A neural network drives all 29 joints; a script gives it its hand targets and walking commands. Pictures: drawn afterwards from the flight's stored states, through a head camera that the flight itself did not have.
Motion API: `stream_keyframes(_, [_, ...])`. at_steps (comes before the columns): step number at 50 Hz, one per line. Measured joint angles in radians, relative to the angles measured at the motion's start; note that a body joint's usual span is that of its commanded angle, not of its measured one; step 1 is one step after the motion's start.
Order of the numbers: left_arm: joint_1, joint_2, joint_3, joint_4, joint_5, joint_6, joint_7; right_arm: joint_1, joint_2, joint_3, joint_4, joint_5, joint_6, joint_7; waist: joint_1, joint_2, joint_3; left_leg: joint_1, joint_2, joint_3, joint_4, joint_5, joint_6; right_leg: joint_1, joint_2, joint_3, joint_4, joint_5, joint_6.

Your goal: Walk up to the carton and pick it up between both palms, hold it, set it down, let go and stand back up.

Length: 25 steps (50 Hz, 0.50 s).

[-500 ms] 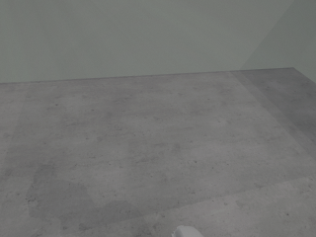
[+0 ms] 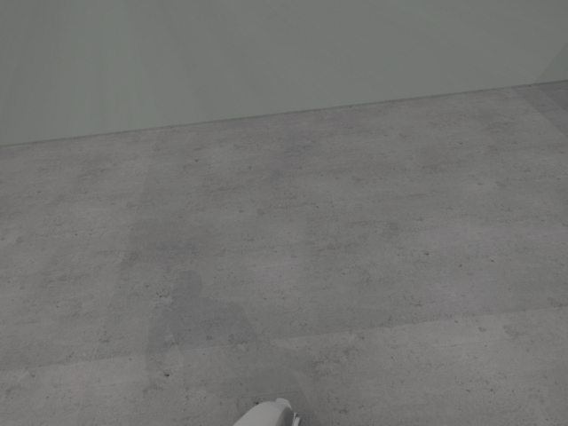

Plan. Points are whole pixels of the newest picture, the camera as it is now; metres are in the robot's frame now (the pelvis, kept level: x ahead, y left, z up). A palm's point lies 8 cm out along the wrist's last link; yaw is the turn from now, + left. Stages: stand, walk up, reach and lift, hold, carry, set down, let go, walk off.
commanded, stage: walk up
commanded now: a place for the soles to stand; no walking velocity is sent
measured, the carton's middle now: out of the picture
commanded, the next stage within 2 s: none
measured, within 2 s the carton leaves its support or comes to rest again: neither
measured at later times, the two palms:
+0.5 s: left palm out of the picture -0.10 +0.37 -0.15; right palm out of the picture -0.02 -0.17 -0.11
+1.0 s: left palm out of the picture -0.29 +0.35 -0.10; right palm out of the picture -0.10 -0.12 -0.14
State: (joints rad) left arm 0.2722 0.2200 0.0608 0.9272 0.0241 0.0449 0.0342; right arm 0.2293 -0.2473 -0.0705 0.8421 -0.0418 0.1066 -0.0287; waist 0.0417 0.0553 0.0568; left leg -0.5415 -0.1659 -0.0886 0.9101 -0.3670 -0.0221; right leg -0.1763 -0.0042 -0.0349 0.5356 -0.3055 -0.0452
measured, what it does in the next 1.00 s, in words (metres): walks backwards, turning left: left foot, then right foot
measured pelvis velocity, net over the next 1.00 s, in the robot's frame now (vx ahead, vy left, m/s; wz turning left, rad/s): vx -0.27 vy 0.07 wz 0.43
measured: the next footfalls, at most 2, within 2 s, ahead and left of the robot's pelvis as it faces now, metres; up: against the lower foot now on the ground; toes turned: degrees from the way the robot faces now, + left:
left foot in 0.38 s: -0.10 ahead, +0.19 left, +0.00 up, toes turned +7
right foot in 0.88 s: -0.18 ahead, +0.02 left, +0.00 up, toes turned +22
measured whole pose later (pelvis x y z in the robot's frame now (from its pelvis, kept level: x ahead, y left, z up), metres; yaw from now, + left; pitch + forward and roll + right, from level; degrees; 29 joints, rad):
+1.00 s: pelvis -0.27 +0.07 +0.00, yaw +25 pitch -2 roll +1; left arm 0.19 0.23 0.02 0.81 0.03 0.04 0.05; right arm 0.23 -0.26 -0.04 0.79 -0.07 0.12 0.03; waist -0.01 0.06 0.10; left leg -0.58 -0.18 -0.13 1.06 -0.37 -0.05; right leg -0.25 0.01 -0.06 0.52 -0.25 -0.06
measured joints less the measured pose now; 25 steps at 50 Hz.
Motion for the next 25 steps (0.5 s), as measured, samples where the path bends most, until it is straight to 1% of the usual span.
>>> stream_keyframes(1, [0.013, 0.007, -0.001, 0.005, 0.006, -0.001, 0.004, 0.003, 0.0, 0.0, 0.002, -0.002, 0.001, 0.005, 0.003, -0.015, -0.006, -0.021, -0.003, -0.017, 0.112, -0.008, -0.001, -0.001, -0.013, 0.007, -0.008, 0.009, 0.0])
stream_keyframes(2, [0.021, 0.014, -0.003, 0.007, 0.01, -0.001, 0.007, 0.006, -0.003, -0.002, 0.0, -0.001, -0.004, 0.01, -0.001, -0.026, -0.01, -0.033, -0.002, -0.041, 0.197, 0.0, -0.003, -0.004, -0.025, 0.007, -0.017, 0.021, 0.004])
stream_keyframes(4, [0.017, 0.019, -0.007, 0.005, 0.013, -0.003, 0.009, 0.015, -0.022, -0.007, -0.007, 0.005, -0.016, 0.02, -0.022, -0.028, -0.011, -0.044, 0.009, -0.097, 0.322, 0.037, -0.008, -0.018, -0.037, -0.012, -0.021, 0.039, 0.014])
stream_keyframes(6, [-0.007, 0.012, -0.013, -0.004, 0.009, -0.011, 0.006, 0.026, -0.053, -0.017, -0.006, 0.008, -0.015, 0.027, -0.035, -0.011, -0.007, -0.037, 0.033, -0.137, 0.406, 0.076, -0.023, -0.04, -0.041, -0.039, -0.01, 0.048, 0.022])
stream_keyframes(8, [-0.036, 0.0, -0.019, -0.021, 0.005, -0.024, 0.005, 0.029, -0.083, -0.027, 0.003, 0.01, -0.003, 0.033, -0.037, 0.009, 0.004, -0.007, 0.062, -0.145, 0.425, 0.089, -0.044, -0.067, -0.044, -0.056, 0.009, 0.053, 0.028])
stream_keyframes(11, [-0.072, -0.009, -0.029, -0.06, 0.013, -0.043, 0.007, 0.016, -0.109, -0.033, 0.01, 0.013, 0.017, 0.038, -0.042, 0.019, 0.031, 0.055, 0.1, -0.11, 0.356, 0.03, -0.066, -0.11, -0.064, -0.073, 0.043, 0.061, 0.037])
stream_keyframes(14, [-0.102, 0.002, -0.033, -0.095, 0.02, -0.049, 0.01, -0.005, -0.106, -0.032, 0.004, 0.015, 0.024, 0.043, -0.05, 0.008, 0.063, 0.122, 0.137, -0.06, 0.21, -0.067, -0.063, -0.147, -0.095, -0.093, 0.073, 0.073, 0.053])
stream_keyframes(16, [-0.116, 0.019, -0.031, -0.113, 0.023, -0.043, 0.011, -0.019, -0.091, -0.027, -0.005, 0.02, 0.018, 0.05, -0.055, -0.006, 0.078, 0.173, 0.165, -0.031, 0.062, -0.118, -0.048, -0.171, -0.116, -0.109, 0.093, 0.081, 0.068])
stream_keyframes(17, [-0.122, 0.03, -0.028, -0.119, 0.025, -0.037, 0.01, -0.024, -0.082, -0.023, -0.011, 0.024, 0.01, 0.055, -0.058, -0.015, 0.083, 0.202, 0.178, -0.018, -0.024, -0.124, -0.037, -0.184, -0.126, -0.117, 0.107, 0.083, 0.076])
stream_keyframes(18, [-0.127, 0.044, -0.024, -0.123, 0.026, -0.029, 0.008, -0.027, -0.071, -0.019, -0.018, 0.027, -0.001, 0.06, -0.061, -0.027, 0.085, 0.236, 0.188, -0.005, -0.118, -0.101, -0.023, -0.201, -0.138, -0.123, 0.128, 0.082, 0.085])
stream_keyframes(19, [-0.135, 0.066, -0.018, -0.121, 0.024, -0.022, 0.005, -0.034, -0.051, -0.017, -0.019, 0.029, -0.014, 0.063, -0.063, -0.061, 0.095, 0.252, 0.175, 0.011, -0.169, -0.065, -0.006, -0.22, -0.163, -0.116, 0.162, 0.074, 0.086])
stream_keyframes(20, [-0.138, 0.091, -0.009, -0.114, 0.019, -0.013, 0.003, -0.041, -0.022, -0.011, -0.018, 0.028, -0.026, 0.065, -0.055, -0.111, 0.108, 0.254, 0.145, 0.032, -0.167, -0.043, 0.009, -0.239, -0.185, -0.085, 0.204, 0.029, 0.068])
stream_keyframes(21, [-0.13, 0.105, -0.001, -0.108, 0.013, -0.002, 0.002, -0.038, -0.002, -0.001, -0.023, 0.025, -0.035, 0.068, -0.05, -0.135, 0.102, 0.243, 0.136, 0.042, -0.156, -0.032, 0.021, -0.264, -0.169, -0.051, 0.26, -0.082, 0.059])
stream_keyframes(22, [-0.116, 0.111, 0.006, -0.105, 0.008, 0.01, 0.006, -0.03, 0.013, 0.011, -0.026, 0.023, -0.04, 0.068, -0.051, -0.14, 0.085, 0.227, 0.14, 0.04, -0.15, -0.026, 0.028, -0.294, -0.13, -0.02, 0.334, -0.183, 0.056])
stream_keyframes(23, [-0.103, 0.113, 0.009, -0.098, 0.002, 0.02, 0.012, -0.021, 0.023, 0.02, -0.025, 0.023, -0.042, 0.066, -0.06, -0.134, 0.067, 0.217, 0.147, 0.028, -0.157, -0.017, 0.033, -0.316, -0.088, -0.001, 0.414, -0.245, 0.053])
stream_keyframes(24, [-0.094, 0.112, 0.011, -0.089, -0.004, 0.027, 0.014, -0.014, 0.031, 0.026, -0.022, 0.02, -0.041, 0.061, -0.072, -0.125, 0.052, 0.214, 0.151, 0.012, -0.18, 0.0, 0.038, -0.328, -0.053, 0.007, 0.482, -0.266, 0.048])
stream_keyframes(25, [-0.091, 0.11, 0.01, -0.081, -0.011, 0.029, 0.014, -0.006, 0.035, 0.033, -0.022, 0.016, -0.04, 0.054, -0.08, -0.118, 0.041, 0.215, 0.152, -0.003, -0.214, 0.029, 0.037, -0.334, -0.028, 0.011, 0.534, -0.262, 0.044])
